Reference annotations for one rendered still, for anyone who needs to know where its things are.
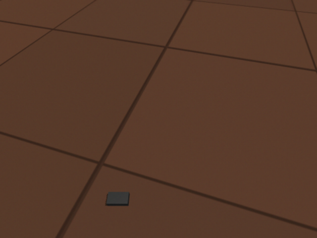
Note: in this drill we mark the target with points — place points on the small box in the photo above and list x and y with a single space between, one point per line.
118 199

